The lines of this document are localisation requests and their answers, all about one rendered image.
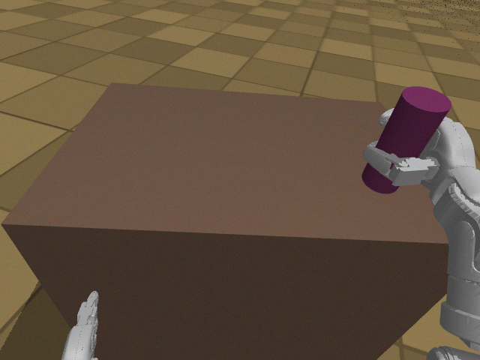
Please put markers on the left robot hand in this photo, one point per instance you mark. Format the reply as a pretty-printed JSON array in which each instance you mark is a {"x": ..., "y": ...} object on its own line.
[{"x": 82, "y": 338}]

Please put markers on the right robot arm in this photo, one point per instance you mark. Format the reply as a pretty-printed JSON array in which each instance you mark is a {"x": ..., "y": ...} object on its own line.
[{"x": 456, "y": 200}]

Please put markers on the can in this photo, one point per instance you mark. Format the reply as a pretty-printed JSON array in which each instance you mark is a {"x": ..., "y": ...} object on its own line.
[{"x": 414, "y": 120}]

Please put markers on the right robot hand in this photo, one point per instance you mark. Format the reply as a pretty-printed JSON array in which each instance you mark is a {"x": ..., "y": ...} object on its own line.
[{"x": 450, "y": 147}]

